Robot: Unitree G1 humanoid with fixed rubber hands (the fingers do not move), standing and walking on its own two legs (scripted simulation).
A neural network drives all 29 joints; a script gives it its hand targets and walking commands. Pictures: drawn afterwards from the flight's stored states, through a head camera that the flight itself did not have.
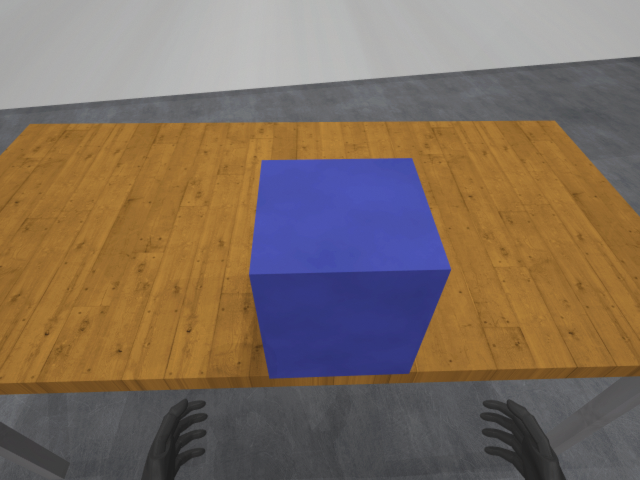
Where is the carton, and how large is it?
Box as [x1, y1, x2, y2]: [249, 158, 450, 378]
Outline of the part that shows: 411,158 262,160 249,276 269,378 387,374 409,372 450,271 448,261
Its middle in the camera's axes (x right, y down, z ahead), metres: +0.03 +0.05 +0.56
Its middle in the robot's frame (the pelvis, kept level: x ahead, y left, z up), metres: +0.38 +0.00 +0.04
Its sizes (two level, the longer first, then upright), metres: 0.210 0.200 0.250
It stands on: a table, 0.69 m high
